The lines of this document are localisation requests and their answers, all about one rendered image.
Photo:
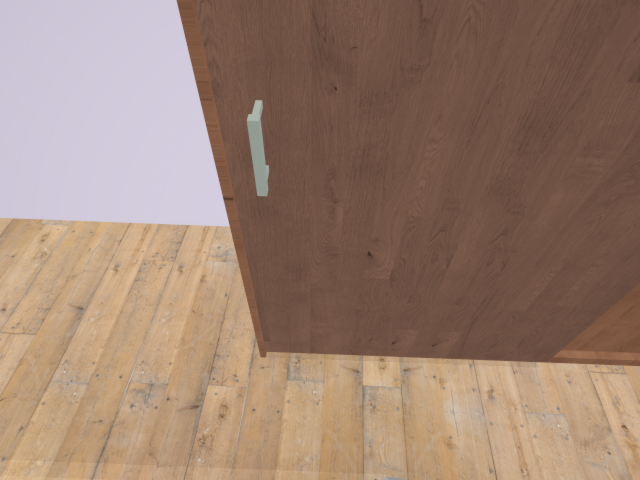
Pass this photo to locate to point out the wardrobe door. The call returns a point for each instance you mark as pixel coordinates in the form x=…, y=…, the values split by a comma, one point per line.
x=617, y=330
x=447, y=178

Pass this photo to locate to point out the handle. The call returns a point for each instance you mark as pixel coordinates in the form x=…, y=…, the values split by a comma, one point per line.
x=261, y=170

